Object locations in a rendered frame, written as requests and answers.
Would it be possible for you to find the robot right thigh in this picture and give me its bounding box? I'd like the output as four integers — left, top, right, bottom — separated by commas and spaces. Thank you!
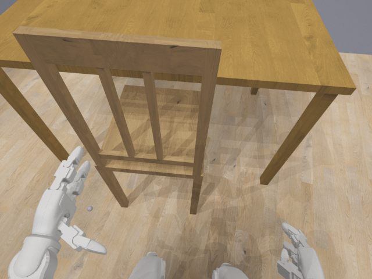
212, 266, 249, 279

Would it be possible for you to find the left robot forearm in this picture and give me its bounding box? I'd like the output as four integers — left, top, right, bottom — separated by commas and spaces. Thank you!
8, 235, 61, 279

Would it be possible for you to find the right robot hand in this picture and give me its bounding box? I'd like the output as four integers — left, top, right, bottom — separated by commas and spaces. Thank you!
277, 223, 325, 279

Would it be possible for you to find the left robot hand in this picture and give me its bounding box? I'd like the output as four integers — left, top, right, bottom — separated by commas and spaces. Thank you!
31, 146, 107, 255

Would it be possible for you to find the robot thigh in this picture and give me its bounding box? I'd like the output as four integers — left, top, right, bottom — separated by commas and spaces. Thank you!
129, 256, 166, 279
212, 266, 249, 279

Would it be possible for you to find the table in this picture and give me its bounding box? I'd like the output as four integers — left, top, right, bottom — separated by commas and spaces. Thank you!
0, 0, 356, 185

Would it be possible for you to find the chair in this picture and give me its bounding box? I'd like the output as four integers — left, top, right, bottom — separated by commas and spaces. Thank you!
13, 26, 222, 214

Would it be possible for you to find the robot left thigh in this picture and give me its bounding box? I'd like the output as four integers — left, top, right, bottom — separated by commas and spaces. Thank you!
129, 256, 166, 279

